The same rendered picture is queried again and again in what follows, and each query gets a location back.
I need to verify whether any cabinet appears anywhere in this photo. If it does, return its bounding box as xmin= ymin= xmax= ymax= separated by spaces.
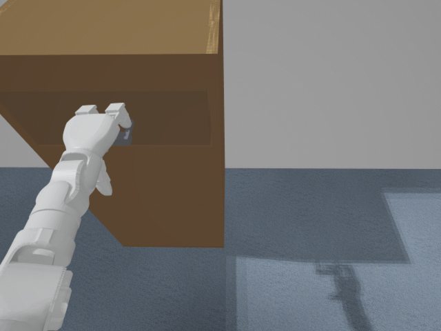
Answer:
xmin=0 ymin=0 xmax=225 ymax=248

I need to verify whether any left robot hand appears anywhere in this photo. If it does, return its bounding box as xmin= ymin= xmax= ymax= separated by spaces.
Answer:
xmin=63 ymin=103 xmax=131 ymax=196

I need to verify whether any robot left upper arm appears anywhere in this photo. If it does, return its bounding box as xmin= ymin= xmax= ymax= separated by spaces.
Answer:
xmin=0 ymin=261 xmax=73 ymax=331

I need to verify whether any robot left forearm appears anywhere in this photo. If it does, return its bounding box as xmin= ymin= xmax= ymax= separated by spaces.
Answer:
xmin=0 ymin=148 xmax=102 ymax=277

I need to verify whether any handle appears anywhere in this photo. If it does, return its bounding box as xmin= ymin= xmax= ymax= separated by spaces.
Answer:
xmin=112 ymin=119 xmax=134 ymax=146

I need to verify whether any drawer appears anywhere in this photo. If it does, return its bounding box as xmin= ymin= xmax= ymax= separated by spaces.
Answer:
xmin=0 ymin=89 xmax=212 ymax=145

